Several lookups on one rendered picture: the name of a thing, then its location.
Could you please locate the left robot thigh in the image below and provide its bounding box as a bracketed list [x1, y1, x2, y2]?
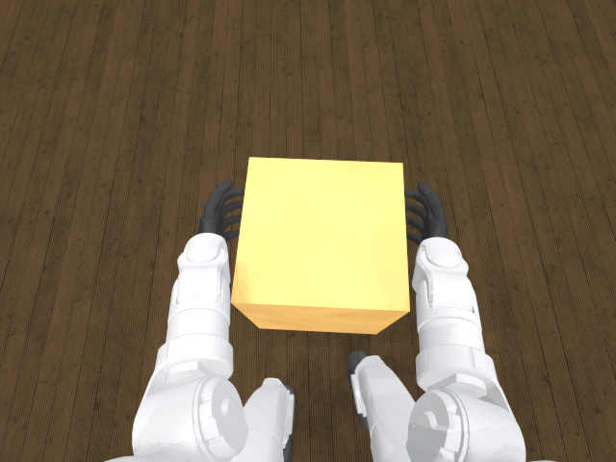
[230, 386, 294, 462]

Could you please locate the right robot hand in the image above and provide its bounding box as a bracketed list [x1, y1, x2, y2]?
[404, 182, 450, 246]

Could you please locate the carton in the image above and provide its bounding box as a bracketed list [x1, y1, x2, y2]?
[231, 157, 410, 334]

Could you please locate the right robot upper arm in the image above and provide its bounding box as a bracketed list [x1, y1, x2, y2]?
[406, 388, 555, 462]

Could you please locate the left robot upper arm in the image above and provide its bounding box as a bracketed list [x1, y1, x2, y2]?
[105, 375, 248, 462]

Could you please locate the robot left forearm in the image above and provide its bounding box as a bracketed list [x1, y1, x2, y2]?
[132, 233, 233, 455]

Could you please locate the robot right forearm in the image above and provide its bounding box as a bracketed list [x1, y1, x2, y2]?
[412, 237, 516, 420]

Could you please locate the left robot hand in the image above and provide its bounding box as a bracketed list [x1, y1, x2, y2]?
[196, 180, 245, 242]

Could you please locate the robot right foot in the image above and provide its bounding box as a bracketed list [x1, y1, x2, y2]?
[346, 350, 369, 429]

